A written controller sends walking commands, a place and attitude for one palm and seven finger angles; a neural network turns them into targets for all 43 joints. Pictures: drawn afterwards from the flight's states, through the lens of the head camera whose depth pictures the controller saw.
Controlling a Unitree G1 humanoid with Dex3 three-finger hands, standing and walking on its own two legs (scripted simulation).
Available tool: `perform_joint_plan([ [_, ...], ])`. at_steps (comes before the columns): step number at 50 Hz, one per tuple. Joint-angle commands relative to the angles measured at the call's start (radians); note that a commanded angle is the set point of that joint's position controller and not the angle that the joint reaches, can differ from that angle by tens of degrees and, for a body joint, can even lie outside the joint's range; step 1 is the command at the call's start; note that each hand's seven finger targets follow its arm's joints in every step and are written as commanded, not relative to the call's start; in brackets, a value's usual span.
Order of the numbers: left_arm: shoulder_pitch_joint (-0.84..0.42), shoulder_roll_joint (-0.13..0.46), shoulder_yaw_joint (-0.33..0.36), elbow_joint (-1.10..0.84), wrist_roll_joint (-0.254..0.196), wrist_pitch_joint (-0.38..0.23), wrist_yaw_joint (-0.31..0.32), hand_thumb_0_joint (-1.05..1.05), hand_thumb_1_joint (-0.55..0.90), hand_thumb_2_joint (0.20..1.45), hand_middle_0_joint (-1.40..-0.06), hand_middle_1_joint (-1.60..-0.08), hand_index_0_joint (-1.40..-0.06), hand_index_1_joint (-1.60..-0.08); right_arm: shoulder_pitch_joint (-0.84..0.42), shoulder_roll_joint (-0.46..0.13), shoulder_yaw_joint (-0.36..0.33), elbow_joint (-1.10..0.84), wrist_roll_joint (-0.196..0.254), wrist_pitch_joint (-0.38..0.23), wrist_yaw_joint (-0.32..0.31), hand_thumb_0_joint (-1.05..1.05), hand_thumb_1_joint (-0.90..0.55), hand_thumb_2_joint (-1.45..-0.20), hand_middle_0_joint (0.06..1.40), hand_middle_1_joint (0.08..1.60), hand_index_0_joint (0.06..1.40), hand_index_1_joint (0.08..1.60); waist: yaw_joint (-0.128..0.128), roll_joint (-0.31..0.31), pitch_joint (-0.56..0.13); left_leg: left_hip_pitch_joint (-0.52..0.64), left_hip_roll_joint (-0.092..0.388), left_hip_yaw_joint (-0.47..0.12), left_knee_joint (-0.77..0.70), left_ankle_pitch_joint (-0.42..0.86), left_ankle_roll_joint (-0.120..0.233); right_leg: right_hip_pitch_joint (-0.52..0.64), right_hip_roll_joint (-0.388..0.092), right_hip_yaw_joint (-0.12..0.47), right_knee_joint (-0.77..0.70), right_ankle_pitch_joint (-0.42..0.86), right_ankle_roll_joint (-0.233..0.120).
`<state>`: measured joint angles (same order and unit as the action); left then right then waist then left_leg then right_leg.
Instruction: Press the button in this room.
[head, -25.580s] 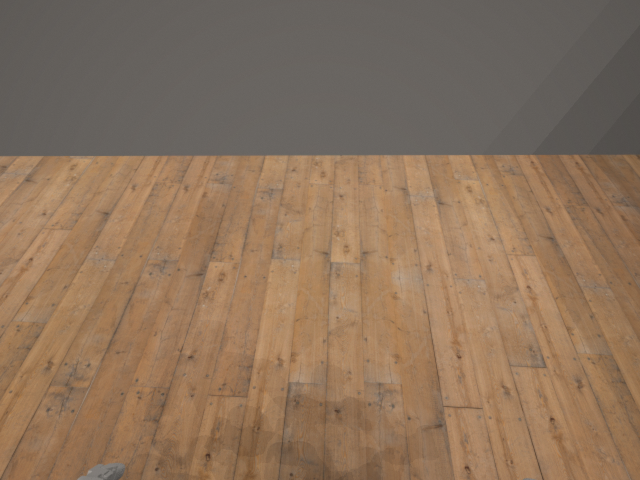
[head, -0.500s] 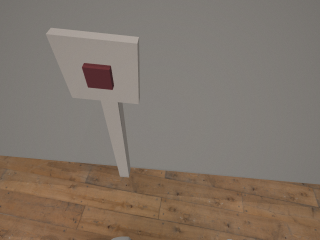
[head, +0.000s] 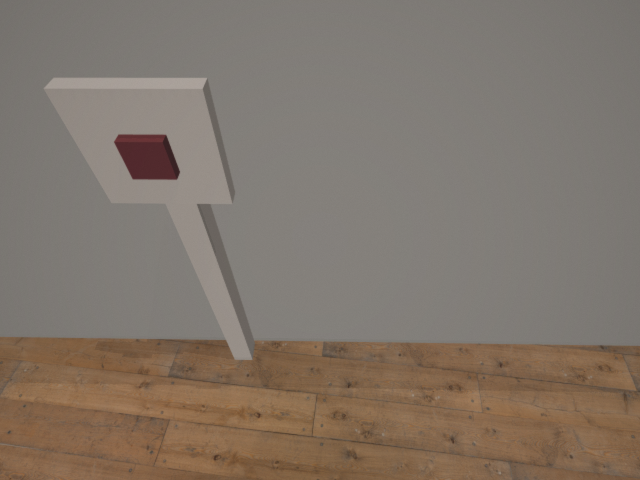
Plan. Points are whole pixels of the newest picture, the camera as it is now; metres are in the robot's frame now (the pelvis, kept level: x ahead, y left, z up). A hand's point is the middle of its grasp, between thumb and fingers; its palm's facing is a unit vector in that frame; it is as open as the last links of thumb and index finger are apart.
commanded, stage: come to a stop and stand still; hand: left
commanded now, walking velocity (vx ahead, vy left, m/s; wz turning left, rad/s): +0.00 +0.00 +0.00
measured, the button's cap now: (149, 156) +0.54 +0.30 +0.10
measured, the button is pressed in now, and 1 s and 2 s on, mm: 0 0 0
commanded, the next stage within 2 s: look again from close up in 0.30 s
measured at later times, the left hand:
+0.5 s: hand out of the picture -0.05 +0.17 -0.17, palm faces +0.02 -0.98 -0.17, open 7.3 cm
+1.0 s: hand out of the picture -0.04 +0.21 -0.17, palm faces +0.04 -0.98 -0.20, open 7.4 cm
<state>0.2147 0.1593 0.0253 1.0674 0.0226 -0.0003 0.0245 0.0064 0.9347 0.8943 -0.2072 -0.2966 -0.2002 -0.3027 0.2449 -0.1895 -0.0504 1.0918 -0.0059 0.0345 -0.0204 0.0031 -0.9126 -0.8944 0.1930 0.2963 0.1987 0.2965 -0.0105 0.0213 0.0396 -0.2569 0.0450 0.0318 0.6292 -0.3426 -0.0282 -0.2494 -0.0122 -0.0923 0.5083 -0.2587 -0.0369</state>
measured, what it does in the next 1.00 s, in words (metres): steps on the spot: left foot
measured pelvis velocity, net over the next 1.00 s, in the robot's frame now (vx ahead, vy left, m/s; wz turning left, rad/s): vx -0.05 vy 0.03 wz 0.01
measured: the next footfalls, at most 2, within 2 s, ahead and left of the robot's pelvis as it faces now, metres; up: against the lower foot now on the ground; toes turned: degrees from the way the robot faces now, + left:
left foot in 0.02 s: +0.01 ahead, +0.14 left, +0.00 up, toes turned +3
left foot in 1.62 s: +0.08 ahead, +0.18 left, +0.00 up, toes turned +4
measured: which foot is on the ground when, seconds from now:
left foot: up 0.00-0.00, down 0.02-1.00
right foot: down 0.00-1.00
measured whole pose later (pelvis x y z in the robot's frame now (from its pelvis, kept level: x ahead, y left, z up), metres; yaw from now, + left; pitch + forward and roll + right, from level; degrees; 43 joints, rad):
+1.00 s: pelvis -0.05 +0.03 +0.00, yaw +0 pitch -3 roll +0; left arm 0.32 0.17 0.00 1.06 0.02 -0.01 0.03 0.00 0.91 0.89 -0.20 -0.30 -0.20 -0.30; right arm 0.33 -0.16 0.01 1.05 -0.02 -0.01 -0.02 0.00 -0.91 -0.89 0.20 0.30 0.20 0.30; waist 0.00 -0.01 0.00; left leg -0.20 -0.01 0.05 0.48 -0.24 0.02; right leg -0.26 -0.06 -0.08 0.48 -0.17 0.01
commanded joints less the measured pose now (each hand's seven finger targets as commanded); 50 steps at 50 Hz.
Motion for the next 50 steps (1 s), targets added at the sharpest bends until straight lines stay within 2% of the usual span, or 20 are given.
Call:
perform_joint_plan([
  [1,0.064,0.113,0.012,-0.008,-0.021,-0.017,0.007,0.000,0.900,0.900,-0.200,-0.300,-0.200,-0.300,0.057,-0.061,0.009,0.000,-0.004,-0.047,-0.011,0.000,-0.900,-0.900,0.200,0.300,0.200,0.300,0.027,0.004,-0.080,0.149,0.106,-0.101,-0.256,0.346,0.039,0.032,-0.118,0.130,-0.098,0.219,0.001],
  [2,0.071,0.098,0.010,-0.007,-0.020,-0.016,0.007,0.000,0.900,0.900,-0.200,-0.300,-0.200,-0.300,0.044,-0.082,0.010,0.004,-0.005,-0.049,-0.015,0.000,-0.900,-0.900,0.200,0.300,0.200,0.300,0.036,0.010,-0.082,0.127,0.130,-0.101,-0.243,0.341,0.047,0.051,-0.105,0.126,-0.123,0.189,0.016],
  [4,0.044,0.109,0.007,0.011,-0.021,-0.011,0.008,0.000,0.900,0.900,-0.200,-0.300,-0.200,-0.300,0.032,-0.058,0.017,0.021,-0.003,-0.052,-0.017,0.000,-0.900,-0.900,0.200,0.300,0.200,0.300,0.033,0.098,-0.066,0.066,0.114,-0.096,-0.279,0.325,0.047,0.128,-0.102,0.088,-0.111,0.201,0.028],
  [6,0.058,0.110,0.003,0.027,-0.019,-0.010,0.007,0.000,0.900,0.900,-0.200,-0.300,-0.200,-0.300,0.025,-0.050,0.018,0.026,-0.003,-0.046,-0.015,0.000,-0.900,-0.900,0.200,0.300,0.200,0.300,0.039,0.066,-0.030,0.042,0.096,-0.081,-0.301,0.199,0.034,0.129,-0.103,0.103,-0.148,0.147,0.024],
  [11,0.068,0.103,-0.003,0.040,-0.015,-0.006,0.006,0.000,0.900,0.900,-0.200,-0.300,-0.200,-0.300,0.067,-0.029,0.020,0.031,-0.005,-0.034,-0.013,0.000,-0.900,-0.900,0.200,0.300,0.200,0.300,0.023,0.000,0.079,0.016,0.064,-0.062,-0.334,0.032,0.031,0.039,-0.104,0.135,-0.228,-0.043,0.024],
  [15,0.090,0.089,-0.005,0.042,-0.013,-0.010,0.007,0.000,0.900,0.900,-0.200,-0.300,-0.200,-0.300,0.102,-0.021,0.020,0.030,-0.006,-0.034,-0.012,0.000,-0.900,-0.900,0.200,0.300,0.200,0.300,0.011,-0.055,0.079,0.047,0.050,-0.045,-0.321,0.043,0.035,-0.007,-0.108,0.154,-0.254,-0.099,0.023],
  [18,0.104,0.081,-0.003,0.043,-0.013,-0.015,0.008,0.000,0.900,0.900,-0.200,-0.300,-0.200,-0.300,0.114,-0.018,0.022,0.032,-0.006,-0.040,-0.013,0.000,-0.900,-0.900,0.200,0.300,0.200,0.300,0.010,-0.037,0.053,0.055,0.054,-0.045,-0.321,0.061,0.037,0.008,-0.107,0.149,-0.242,-0.062,0.022],
  [19,0.114,0.077,-0.004,0.045,-0.014,-0.017,0.008,0.000,0.900,0.900,-0.200,-0.300,-0.200,-0.300,0.114,-0.017,0.023,0.032,-0.005,-0.044,-0.014,0.000,-0.900,-0.900,0.200,0.300,0.200,0.300,0.012,-0.028,0.045,0.061,0.055,-0.046,-0.321,0.074,0.039,0.013,-0.108,0.149,-0.238,-0.039,0.021],
  [20,0.192,0.094,-0.013,0.070,0.003,-0.046,0.050,0.000,0.900,0.900,-0.200,-0.300,-0.200,-0.300,0.015,-0.058,0.030,-0.026,-0.005,-0.066,0.000,0.000,-0.900,-0.900,0.200,0.300,0.200,0.300,0.047,-0.012,0.033,-0.010,0.065,0.004,-0.120,0.156,0.012,0.064,-0.156,0.167,-0.140,0.416,0.023],
  [21,0.187,0.134,-0.011,0.071,-0.005,-0.063,0.041,0.000,0.900,0.900,-0.200,-0.300,-0.200,-0.300,0.024,-0.032,0.034,-0.066,0.003,-0.070,0.001,0.000,-0.900,-0.900,0.200,0.300,0.200,0.300,0.012,-0.036,-0.046,0.022,0.036,-0.004,-0.123,0.167,0.009,0.101,-0.205,0.183,-0.118,0.623,-0.007],
  [22,0.166,0.135,-0.006,0.037,-0.009,-0.063,0.038,0.000,0.900,0.900,-0.200,-0.300,-0.200,-0.300,0.125,-0.013,0.037,-0.064,-0.001,-0.068,-0.003,0.000,-0.900,-0.900,0.200,0.300,0.200,0.300,-0.020,-0.062,-0.174,0.055,0.025,-0.023,-0.144,0.074,0.018,0.158,-0.213,0.187,-0.092,0.466,-0.027],
  [23,0.136,0.122,-0.004,0.019,-0.006,-0.055,0.032,0.000,0.900,0.900,-0.200,-0.300,-0.200,-0.300,0.134,-0.022,0.035,-0.055,-0.004,-0.069,-0.005,0.000,-0.900,-0.900,0.200,0.300,0.200,0.300,-0.017,-0.066,-0.183,0.057,0.021,-0.024,-0.155,0.138,0.026,0.148,-0.186,0.157,-0.074,0.401,-0.033],
  [26,0.113,0.093,-0.011,-0.002,-0.006,-0.032,0.022,0.000,0.900,0.900,-0.200,-0.300,-0.200,-0.300,0.117,-0.041,0.033,-0.066,-0.008,-0.062,-0.008,0.000,-0.900,-0.900,0.200,0.300,0.200,0.300,-0.007,0.008,-0.004,0.003,0.052,-0.067,-0.202,0.173,0.046,0.010,-0.118,0.121,-0.091,0.077,-0.012],
  [29,0.127,0.086,-0.012,-0.013,-0.006,-0.022,0.018,0.000,0.900,0.900,-0.200,-0.300,-0.200,-0.300,0.110,-0.056,0.034,-0.086,-0.010,-0.059,-0.007,0.000,-0.900,-0.900,0.200,0.300,0.200,0.300,0.006,-0.015,0.066,-0.089,0.054,-0.095,-0.256,0.038,0.056,-0.001,-0.095,0.120,-0.110,-0.050,-0.003],
  [30,0.132,0.087,-0.011,-0.018,-0.005,-0.020,0.018,0.000,0.900,0.900,-0.200,-0.300,-0.200,-0.300,0.109,-0.060,0.033,-0.090,-0.010,-0.058,-0.006,0.000,-0.900,-0.900,0.200,0.300,0.200,0.300,0.006,-0.028,0.084,-0.101,0.048,-0.099,-0.267,0.005,0.056,-0.010,-0.094,0.122,-0.112,-0.069,-0.002],
  [31,0.134,0.091,-0.010,-0.025,-0.004,-0.019,0.017,0.000,0.900,0.900,-0.200,-0.300,-0.200,-0.300,0.110,-0.065,0.031,-0.091,-0.012,-0.058,-0.005,0.000,-0.900,-0.900,0.200,0.300,0.200,0.300,0.007,-0.005,0.084,-0.106,0.048,-0.105,-0.276,-0.012,0.057,-0.011,-0.092,0.120,-0.108,-0.076,-0.002],
  [37,0.147,0.094,-0.007,-0.052,-0.003,-0.014,0.014,0.000,0.900,0.900,-0.200,-0.300,-0.200,-0.300,0.108,-0.082,0.030,-0.103,-0.015,-0.060,-0.002,0.000,-0.900,-0.900,0.200,0.300,0.200,0.300,0.016,0.007,0.082,-0.144,0.055,-0.129,-0.330,-0.103,0.065,0.017,-0.087,0.107,-0.099,-0.053,0.004],
  [40,0.149,0.100,-0.008,-0.054,-0.004,-0.017,0.012,0.000,0.900,0.900,-0.200,-0.300,-0.200,-0.300,0.106,-0.084,0.031,-0.101,-0.013,-0.060,-0.001,0.000,-0.900,-0.900,0.200,0.300,0.200,0.300,0.017,-0.020,0.076,-0.137,0.049,-0.121,-0.325,-0.083,0.063,0.025,-0.092,0.115,-0.112,-0.043,0.005],
  [48,0.156,0.097,-0.010,-0.047,-0.005,-0.019,0.010,0.000,0.900,0.900,-0.200,-0.300,-0.200,-0.300,0.114,-0.077,0.036,-0.079,-0.012,-0.060,0.000,0.000,-0.900,-0.900,0.200,0.300,0.200,0.300,0.017,-0.008,0.061,-0.115,0.051,-0.117,-0.332,-0.055,0.061,0.039,-0.098,0.112,-0.125,-0.015,0.007],
  [50,0.173,0.091,-0.011,-0.037,-0.004,-0.021,0.009,0.000,0.900,0.900,-0.200,-0.300,-0.200,-0.300,0.130,-0.064,0.041,-0.063,-0.014,-0.055,0.002,0.000,-0.900,-0.900,0.200,0.300,0.200,0.300,0.017,-0.032,0.047,-0.101,0.033,-0.087,-0.303,-0.093,0.057,0.041,-0.107,0.126,-0.145,-0.105,0.003],
])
